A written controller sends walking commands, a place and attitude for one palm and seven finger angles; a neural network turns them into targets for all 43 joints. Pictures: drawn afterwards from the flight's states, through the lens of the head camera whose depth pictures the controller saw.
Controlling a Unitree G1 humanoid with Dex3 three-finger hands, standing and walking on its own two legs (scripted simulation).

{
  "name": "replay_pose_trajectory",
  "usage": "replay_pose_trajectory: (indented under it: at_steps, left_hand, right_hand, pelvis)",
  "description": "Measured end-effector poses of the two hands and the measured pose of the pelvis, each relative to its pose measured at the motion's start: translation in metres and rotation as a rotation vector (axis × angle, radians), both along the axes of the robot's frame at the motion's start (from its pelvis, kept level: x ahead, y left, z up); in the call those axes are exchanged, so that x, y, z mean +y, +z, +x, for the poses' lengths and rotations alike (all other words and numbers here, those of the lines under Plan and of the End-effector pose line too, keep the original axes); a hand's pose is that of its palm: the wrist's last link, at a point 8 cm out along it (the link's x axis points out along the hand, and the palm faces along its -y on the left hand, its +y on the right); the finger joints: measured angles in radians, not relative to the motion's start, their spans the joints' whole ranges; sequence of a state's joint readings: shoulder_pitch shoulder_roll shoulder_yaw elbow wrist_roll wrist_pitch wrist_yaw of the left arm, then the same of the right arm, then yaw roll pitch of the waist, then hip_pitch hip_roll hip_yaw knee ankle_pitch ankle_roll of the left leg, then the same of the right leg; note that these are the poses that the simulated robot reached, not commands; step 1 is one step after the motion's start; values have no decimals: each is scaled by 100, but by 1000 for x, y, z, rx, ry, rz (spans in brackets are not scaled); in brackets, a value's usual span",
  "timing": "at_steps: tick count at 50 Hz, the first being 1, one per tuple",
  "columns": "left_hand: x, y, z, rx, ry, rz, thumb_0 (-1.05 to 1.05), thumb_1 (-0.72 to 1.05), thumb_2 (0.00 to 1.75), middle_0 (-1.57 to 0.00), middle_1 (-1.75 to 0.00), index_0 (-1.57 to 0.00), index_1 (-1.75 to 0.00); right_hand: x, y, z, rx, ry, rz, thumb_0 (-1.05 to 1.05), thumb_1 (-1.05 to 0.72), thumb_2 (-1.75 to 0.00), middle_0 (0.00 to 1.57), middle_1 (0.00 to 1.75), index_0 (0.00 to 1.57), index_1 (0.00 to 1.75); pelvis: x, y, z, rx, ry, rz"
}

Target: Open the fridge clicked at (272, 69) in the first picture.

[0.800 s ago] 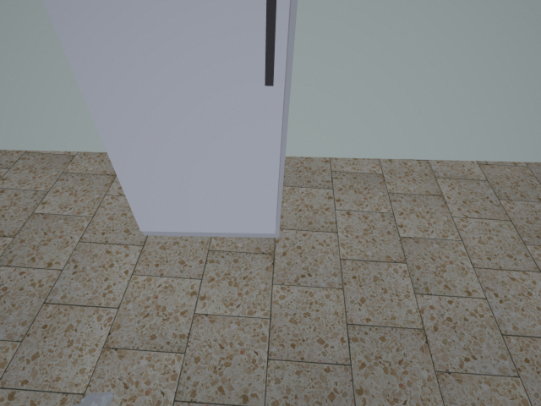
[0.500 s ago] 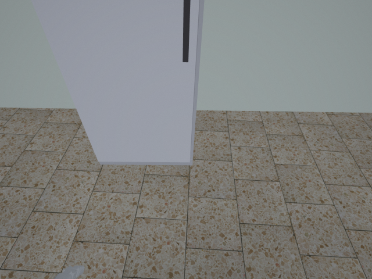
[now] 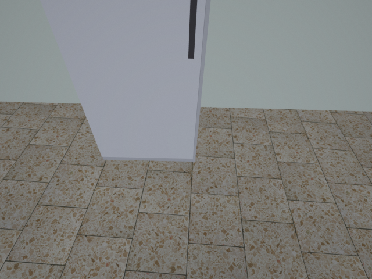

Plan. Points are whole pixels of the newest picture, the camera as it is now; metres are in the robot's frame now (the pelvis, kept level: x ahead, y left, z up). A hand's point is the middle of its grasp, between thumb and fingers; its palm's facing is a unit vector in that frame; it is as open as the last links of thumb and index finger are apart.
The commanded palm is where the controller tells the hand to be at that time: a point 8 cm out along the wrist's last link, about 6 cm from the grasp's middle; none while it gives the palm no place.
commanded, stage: stand and wait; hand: right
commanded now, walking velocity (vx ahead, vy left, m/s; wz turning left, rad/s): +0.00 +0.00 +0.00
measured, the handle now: (192, 19) +0.92 +0.04 +0.18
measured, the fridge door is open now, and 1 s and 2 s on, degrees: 0 0 0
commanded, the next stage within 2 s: look at it before walking up in 0.02 s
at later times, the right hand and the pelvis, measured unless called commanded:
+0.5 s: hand out of the picture +0.09 -0.24 -0.15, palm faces -0.03 +0.94 -0.34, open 7.4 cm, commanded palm none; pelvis +0.01 +0.00 +0.00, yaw +0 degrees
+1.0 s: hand out of the picture +0.07 -0.21 -0.17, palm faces -0.06 +0.96 -0.26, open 7.4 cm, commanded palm none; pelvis +0.04 +0.01 -0.01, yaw +4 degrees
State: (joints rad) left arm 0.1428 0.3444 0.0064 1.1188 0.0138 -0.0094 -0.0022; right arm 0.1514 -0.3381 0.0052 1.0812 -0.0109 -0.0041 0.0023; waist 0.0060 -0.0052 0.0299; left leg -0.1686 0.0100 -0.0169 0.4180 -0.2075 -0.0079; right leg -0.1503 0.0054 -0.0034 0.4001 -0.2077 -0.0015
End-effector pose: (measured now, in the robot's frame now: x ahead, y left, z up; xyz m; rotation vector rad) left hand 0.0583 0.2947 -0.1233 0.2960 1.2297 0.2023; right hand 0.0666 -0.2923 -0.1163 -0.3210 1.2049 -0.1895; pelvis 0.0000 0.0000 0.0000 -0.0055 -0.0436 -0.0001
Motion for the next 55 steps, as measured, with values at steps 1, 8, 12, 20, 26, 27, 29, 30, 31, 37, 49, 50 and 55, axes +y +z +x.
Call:
replay_pose_trajectory:
  at_steps: [1,8,12,20,26,27,29,30,31,37,49,50,55]
  left_hand:
    - [0,0,0,-1,0,-1,1,90,90,-20,-30,-21,-30]
    - [-1,0,4,-6,0,-6,1,90,90,-20,-30,-21,-30]
    - [0,1,8,-9,0,-5,1,90,90,-20,-30,-21,-30]
    - [1,3,16,-19,-3,1,1,90,90,-20,-30,-21,-30]
    - [2,5,22,-23,-7,4,1,90,90,-20,-30,-21,-30]
    - [2,5,23,-23,-7,5,1,90,90,-20,-30,-21,-30]
    - [2,5,25,-23,-8,6,1,90,90,-20,-30,-21,-30]
    - [2,5,25,-23,-9,6,1,90,90,-20,-30,-21,-30]
    - [2,5,26,-23,-10,7,1,90,90,-20,-30,-21,-30]
    - [1,6,29,-25,-11,8,1,90,90,-20,-30,-21,-30]
    - [-20,-14,12,6,62,-69,1,90,90,-20,-30,-21,-30]
    - [-21,-17,7,12,81,-79,1,90,90,-20,-30,-21,-30]
    - [-10,-35,-23,103,166,-115,1,90,90,-20,-30,-21,-30]
  right_hand:
    - [0,0,1,-2,2,0,1,-90,-90,20,30,20,30]
    - [3,1,8,-10,10,3,1,-90,-90,20,30,20,30]
    - [4,1,12,-11,12,4,1,-90,-90,20,30,20,30]
    - [5,0,16,-15,11,6,1,-90,-90,20,30,20,30]
    - [5,0,18,-11,9,6,1,-90,-90,20,30,20,30]
    - [5,0,18,-11,9,6,1,-90,-90,20,30,20,30]
    - [4,0,18,-9,7,7,1,-90,-90,20,30,20,30]
    - [4,0,18,-7,7,7,1,-90,-90,20,30,20,30]
    - [4,0,18,-6,6,7,1,-90,-90,20,30,20,30]
    - [3,0,18,-1,4,7,1,-90,-90,20,30,20,30]
    - [32,-21,1,106,-3,73,1,-91,-90,20,30,20,29]
    - [39,-23,0,128,0,81,1,-91,-90,20,30,20,29]
    - [76,-29,10,176,14,111,1,-91,-90,20,30,20,29]
  pelvis:
    - [0,0,0,1,0,0]
    - [1,1,2,6,3,0]
    - [1,1,4,8,4,0]
    - [2,1,8,7,5,0]
    - [3,2,10,8,4,1]
    - [3,2,10,9,4,2]
    - [3,2,11,9,3,2]
    - [3,2,12,9,4,2]
    - [2,2,12,9,4,2]
    - [2,2,14,8,4,3]
    - [10,-6,36,14,62,-10]
    - [13,-6,39,15,74,-13]
    - [37,-13,59,14,107,-11]
